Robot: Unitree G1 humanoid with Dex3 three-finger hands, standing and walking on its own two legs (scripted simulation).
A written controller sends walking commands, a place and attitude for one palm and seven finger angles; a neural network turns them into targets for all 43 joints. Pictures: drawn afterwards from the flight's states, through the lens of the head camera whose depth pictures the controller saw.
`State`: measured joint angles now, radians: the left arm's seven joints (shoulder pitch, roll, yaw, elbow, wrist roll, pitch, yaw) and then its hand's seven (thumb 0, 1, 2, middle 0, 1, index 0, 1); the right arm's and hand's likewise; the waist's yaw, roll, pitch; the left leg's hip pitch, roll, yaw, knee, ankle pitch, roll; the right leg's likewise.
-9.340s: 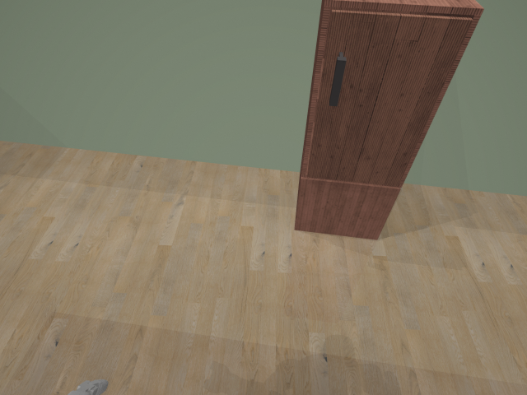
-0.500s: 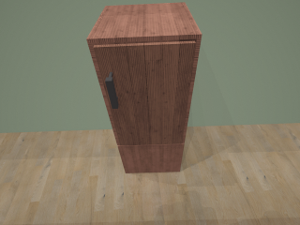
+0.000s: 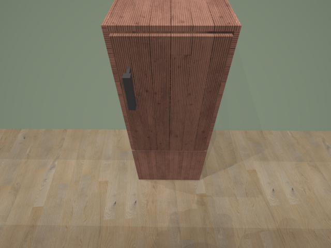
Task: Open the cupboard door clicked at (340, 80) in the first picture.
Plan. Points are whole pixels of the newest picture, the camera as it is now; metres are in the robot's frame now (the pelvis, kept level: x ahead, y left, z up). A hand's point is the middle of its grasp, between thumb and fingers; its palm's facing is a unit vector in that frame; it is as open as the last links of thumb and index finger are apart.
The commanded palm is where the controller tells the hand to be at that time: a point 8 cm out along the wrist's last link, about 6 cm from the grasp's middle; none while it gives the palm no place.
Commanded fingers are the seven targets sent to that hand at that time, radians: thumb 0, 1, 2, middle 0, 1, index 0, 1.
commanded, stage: look again from close up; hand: left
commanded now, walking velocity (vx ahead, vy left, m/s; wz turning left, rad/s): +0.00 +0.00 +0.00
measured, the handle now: (130, 88) +0.59 +0.16 +0.04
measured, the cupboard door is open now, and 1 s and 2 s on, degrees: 0 0 0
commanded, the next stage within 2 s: shuffle to correct the standing spot in 0.40 s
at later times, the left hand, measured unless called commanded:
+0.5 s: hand out of the picture +0.04 +0.22 -0.17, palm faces -0.02 -0.97 -0.23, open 7.3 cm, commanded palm none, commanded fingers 0.00 0.90 0.90 -0.20 -0.30 -0.20 -0.30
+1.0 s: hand out of the picture +0.00 +0.14 -0.18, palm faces +0.06 -0.99 -0.16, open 7.3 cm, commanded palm none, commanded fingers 0.00 0.90 0.90 -0.20 -0.30 -0.20 -0.30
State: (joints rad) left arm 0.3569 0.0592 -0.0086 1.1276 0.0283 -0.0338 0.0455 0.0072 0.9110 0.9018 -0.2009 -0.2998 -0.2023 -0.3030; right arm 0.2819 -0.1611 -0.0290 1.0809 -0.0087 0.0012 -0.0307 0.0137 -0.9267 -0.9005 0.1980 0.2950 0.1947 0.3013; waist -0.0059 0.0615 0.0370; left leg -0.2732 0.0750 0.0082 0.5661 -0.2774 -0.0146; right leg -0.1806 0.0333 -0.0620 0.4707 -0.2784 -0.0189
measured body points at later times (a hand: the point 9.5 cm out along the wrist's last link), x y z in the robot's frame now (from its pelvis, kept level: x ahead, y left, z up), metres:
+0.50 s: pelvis +0.02 +0.04 +0.00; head +0.03 +0.03 +0.45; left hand +0.04 +0.27 -0.15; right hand +0.02 -0.19 -0.16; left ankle +0.01 +0.13 -0.73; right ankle -0.02 -0.11 -0.73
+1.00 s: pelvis +0.05 -0.02 +0.00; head +0.08 -0.01 +0.45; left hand +0.00 +0.19 -0.16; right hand +0.09 -0.26 -0.15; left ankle +0.04 +0.08 -0.71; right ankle -0.02 -0.11 -0.73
